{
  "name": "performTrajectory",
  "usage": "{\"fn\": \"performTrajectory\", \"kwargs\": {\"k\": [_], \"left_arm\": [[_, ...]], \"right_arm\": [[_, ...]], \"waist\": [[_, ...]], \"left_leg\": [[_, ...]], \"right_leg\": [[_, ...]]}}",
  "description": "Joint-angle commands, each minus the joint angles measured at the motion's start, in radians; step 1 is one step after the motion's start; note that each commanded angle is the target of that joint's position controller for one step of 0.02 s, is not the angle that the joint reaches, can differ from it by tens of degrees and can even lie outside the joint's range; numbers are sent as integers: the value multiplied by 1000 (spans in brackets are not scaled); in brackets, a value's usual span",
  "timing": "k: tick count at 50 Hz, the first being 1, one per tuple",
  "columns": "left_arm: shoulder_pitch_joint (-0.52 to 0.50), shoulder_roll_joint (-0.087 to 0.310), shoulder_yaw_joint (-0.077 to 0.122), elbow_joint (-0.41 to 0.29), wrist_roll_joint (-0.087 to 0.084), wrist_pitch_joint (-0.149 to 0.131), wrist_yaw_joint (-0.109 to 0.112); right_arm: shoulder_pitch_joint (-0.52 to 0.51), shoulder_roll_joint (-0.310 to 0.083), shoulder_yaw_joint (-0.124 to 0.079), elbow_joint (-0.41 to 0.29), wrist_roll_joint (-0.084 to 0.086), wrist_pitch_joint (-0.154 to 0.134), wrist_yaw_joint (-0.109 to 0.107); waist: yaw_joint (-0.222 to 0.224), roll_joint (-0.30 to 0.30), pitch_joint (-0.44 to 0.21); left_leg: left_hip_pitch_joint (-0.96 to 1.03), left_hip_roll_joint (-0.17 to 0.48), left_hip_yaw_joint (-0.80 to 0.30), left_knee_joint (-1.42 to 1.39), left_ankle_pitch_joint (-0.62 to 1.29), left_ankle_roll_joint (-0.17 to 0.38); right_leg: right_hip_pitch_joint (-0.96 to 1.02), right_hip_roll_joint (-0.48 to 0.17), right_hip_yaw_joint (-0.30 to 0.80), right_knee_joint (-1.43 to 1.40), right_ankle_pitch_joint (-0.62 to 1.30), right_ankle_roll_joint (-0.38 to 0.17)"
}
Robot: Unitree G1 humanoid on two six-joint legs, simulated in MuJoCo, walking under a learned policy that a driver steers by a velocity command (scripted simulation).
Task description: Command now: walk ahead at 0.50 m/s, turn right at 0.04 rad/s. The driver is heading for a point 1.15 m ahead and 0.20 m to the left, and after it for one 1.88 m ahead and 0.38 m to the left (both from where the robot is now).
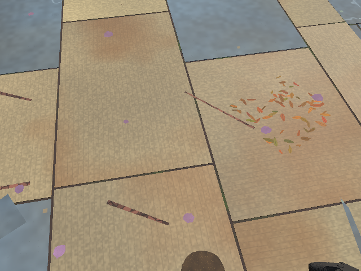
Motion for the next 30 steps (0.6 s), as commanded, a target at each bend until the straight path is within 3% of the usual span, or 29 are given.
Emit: {"fn": "performTrajectory", "kwargs": {"k": [1, 2, 3, 4, 5, 7, 9, 12, 15, 20, 23, 24, 25, 26, 27, 28, 29, 30], "left_arm": [[61, 71, -7, -62, -12, -52, -14], [-42, 132, 10, -98, -36, -65, -19], [-107, 135, 7, -115, -37, -70, -15], [-139, 126, 13, -118, -21, -68, -9], [-115, 115, 18, -113, -13, -56, -5], [-74, 72, 13, -102, -10, -34, -2], [-116, 62, 10, -118, -3, -24, 2], [-217, 56, 6, -146, 5, -28, -1], [-321, 33, -5, -168, 0, -37, -12], [-444, 48, -11, -212, -11, -47, -39], [-381, 92, 3, -207, -11, -56, -50], [-273, 120, 20, -174, -7, -57, -48], [-100, 175, 45, -122, -1, -57, -40], [40, 279, 69, -98, 19, -53, -32], [70, 251, 60, -83, 0, -47, -37], [15, 182, 36, -93, -7, -49, -38], [-60, 148, 25, -111, -2, -49, -34], [-128, 124, 16, -120, 7, -49, -36]], "right_arm": [[426, -203, -59, 62, 5, 5, -10], [334, -167, -47, 49, 13, 6, -15], [249, -143, -38, 27, 7, 8, -18], [195, -119, -30, 21, -4, 8, -16], [171, -100, -21, 19, -16, 2, -15], [170, -104, -21, 29, -13, -3, -12], [189, -134, -27, 42, -9, -6, -21], [230, -158, -33, 57, -3, 2, -38], [276, -169, -34, 73, 7, 9, -45], [359, -181, -40, 115, 17, 31, -48], [333, -204, -49, 114, 19, 47, -55], [309, -200, -47, 109, 21, 53, -57], [313, -166, -33, 100, 13, 56, -58], [399, -79, -4, 71, -4, 44, -53], [423, -46, 9, 83, 4, 20, -47], [344, -150, -16, 68, 30, 1, -39], [262, -163, -18, 43, 43, -9, -37], [226, -155, -20, 39, 33, -8, -41]], "waist": [[-178, 213, -430], [-168, 166, -258], [-138, 72, -159], [-106, 31, -84], [-67, 55, -64], [-38, 79, -55], [-35, 73, -27], [-61, 55, -7], [-97, 54, 8], [-132, 66, 42], [-71, 91, 4], [-8, 87, -58], [59, 55, -177], [54, -137, -344], [50, -297, -428], [61, -204, -313], [45, -148, -200], [15, -77, -120]], "left_leg": [[951, 382, -794, -210, -250, 271], [817, 354, -642, -233, -284, 218], [647, 319, -519, -263, -226, 189], [500, 285, -436, -296, -144, 176], [410, 255, -375, -325, -87, 164], [329, 232, -306, -375, -33, 173], [302, 228, -250, -410, 25, 182], [331, 205, -179, -426, 77, 162], [346, 172, -112, -424, 85, 129], [500, 240, -130, -362, 77, 119], [566, 269, -136, -257, 261, 89], [554, 235, -102, -133, 415, 68], [455, 178, -59, 82, 408, 36], [109, 59, -3, 471, 74, -26], [-133, -55, -94, 696, -506, -50], [-245, 12, -169, 789, -495, -30], [-272, 62, -143, 778, -408, -14], [-240, 106, -122, 715, -323, -15]], "right_leg": [[-682, 45, 141, 757, -85, -3], [-770, -19, 123, 788, -29, -15], [-750, -77, 84, 738, 67, -20], [-713, -113, 65, 668, 126, -16], [-646, -144, 71, 620, 165, -16], [-588, -162, 61, 554, 185, -3], [-627, -176, 46, 469, 245, 22], [-677, -175, 31, 279, 425, 45], [-626, -137, -6, 84, 567, 46], [-646, -105, -9, -52, 527, 22], [-538, -73, -27, -92, 414, -21], [-387, -41, -58, -118, 415, -45], [-129, -65, -33, -92, 437, -82], [267, -316, 331, -84, 389, -210], [399, -424, 696, -253, 230, -305], [320, -390, 621, -281, 133, -258], [185, -354, 482, -295, 166, -220], [39, -315, 380, -330, 245, -203]]}}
